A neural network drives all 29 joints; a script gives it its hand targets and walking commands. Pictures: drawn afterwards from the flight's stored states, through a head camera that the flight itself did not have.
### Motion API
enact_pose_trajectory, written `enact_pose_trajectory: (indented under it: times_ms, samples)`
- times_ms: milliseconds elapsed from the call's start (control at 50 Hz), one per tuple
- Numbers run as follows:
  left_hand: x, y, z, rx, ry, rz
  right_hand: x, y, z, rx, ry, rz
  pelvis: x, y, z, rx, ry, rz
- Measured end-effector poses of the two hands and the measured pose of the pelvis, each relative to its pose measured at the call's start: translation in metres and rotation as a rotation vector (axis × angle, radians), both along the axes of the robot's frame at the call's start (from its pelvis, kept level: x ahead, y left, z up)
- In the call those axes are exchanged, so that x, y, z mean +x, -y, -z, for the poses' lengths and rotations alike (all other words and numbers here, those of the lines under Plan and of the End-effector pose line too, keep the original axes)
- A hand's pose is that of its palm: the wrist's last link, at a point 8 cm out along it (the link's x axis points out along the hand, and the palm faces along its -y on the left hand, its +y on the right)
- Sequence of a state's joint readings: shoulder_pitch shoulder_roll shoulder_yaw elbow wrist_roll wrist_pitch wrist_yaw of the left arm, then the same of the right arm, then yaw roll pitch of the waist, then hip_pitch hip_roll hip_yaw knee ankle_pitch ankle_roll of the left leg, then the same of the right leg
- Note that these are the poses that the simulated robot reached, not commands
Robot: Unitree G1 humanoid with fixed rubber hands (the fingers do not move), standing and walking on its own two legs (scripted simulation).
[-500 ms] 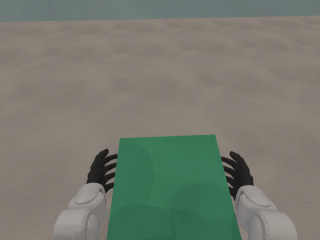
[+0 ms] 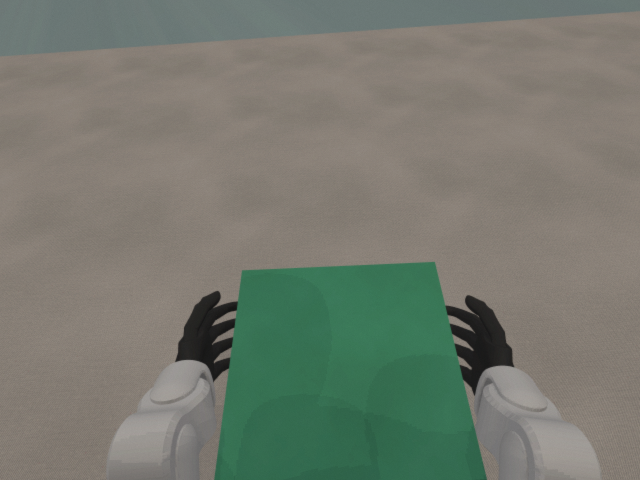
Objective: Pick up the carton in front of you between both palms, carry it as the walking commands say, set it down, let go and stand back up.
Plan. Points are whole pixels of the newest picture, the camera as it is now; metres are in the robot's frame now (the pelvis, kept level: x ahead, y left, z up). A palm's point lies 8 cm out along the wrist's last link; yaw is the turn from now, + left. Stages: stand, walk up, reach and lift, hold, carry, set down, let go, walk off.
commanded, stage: carry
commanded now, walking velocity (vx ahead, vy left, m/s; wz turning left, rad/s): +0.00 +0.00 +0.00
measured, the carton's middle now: (343, 395) +0.24 -0.01 +0.03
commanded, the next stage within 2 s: hold in 1.90 s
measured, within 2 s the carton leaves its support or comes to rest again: neither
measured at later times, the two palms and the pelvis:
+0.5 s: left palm (227, 252) +0.41 +0.15 +0.09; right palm (448, 258) +0.39 -0.15 +0.09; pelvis +0.16 +0.01 -0.01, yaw -2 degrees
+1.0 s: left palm (232, 260) +0.39 +0.14 +0.09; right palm (455, 267) +0.38 -0.16 +0.09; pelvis +0.16 +0.00 -0.01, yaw -3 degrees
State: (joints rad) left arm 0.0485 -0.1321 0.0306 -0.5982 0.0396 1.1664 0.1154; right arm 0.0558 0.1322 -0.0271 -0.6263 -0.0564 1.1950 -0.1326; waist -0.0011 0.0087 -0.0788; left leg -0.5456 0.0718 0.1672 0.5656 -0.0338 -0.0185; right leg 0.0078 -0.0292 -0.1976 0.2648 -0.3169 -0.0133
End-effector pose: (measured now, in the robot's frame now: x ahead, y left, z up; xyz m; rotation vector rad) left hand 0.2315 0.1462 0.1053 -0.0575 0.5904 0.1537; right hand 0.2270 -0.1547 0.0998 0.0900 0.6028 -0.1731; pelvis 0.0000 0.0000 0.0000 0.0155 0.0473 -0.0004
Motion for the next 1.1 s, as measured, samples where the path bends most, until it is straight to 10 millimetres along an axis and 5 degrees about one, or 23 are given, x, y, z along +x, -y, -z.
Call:
enact_pose_trajectory:
  times_ms: [80,140,460,720,1100]
  samples:
    - [0.056,-0.014,0.018,-0.031,0.002,0.012,0.051,-0.015,0.010,-0.026,0.001,0.003,0.052,-0.014,0.018,-0.006,0.018,0.023]
    - [0.084,-0.019,0.031,-0.052,-0.060,0.014,0.078,-0.019,0.018,-0.049,-0.061,0.004,0.072,-0.019,0.015,0.004,0.010,0.033]
    - [0.170,-0.005,0.007,-0.014,-0.009,0.035,0.159,-0.005,0.003,-0.020,-0.009,0.024,0.159,-0.011,0.007,-0.005,-0.016,0.039]
    - [0.180,0.004,0.021,-0.015,-0.050,0.035,0.169,0.004,0.016,-0.017,-0.050,0.026,0.171,-0.002,0.012,-0.008,-0.013,0.043]
    - [0.155,0.003,0.018,-0.012,-0.056,0.036,0.144,0.003,0.012,-0.023,-0.057,0.024,0.149,-0.002,0.008,-0.013,0.017,0.043]
